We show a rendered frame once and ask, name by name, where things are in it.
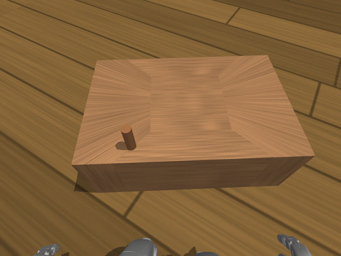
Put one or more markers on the right robot hand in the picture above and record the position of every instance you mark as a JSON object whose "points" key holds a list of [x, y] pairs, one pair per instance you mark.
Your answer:
{"points": [[293, 245]]}

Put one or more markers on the can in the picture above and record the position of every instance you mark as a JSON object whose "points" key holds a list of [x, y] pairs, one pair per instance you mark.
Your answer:
{"points": [[127, 133]]}

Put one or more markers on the left robot hand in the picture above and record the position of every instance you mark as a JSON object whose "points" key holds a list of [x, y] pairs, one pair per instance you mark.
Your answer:
{"points": [[48, 250]]}

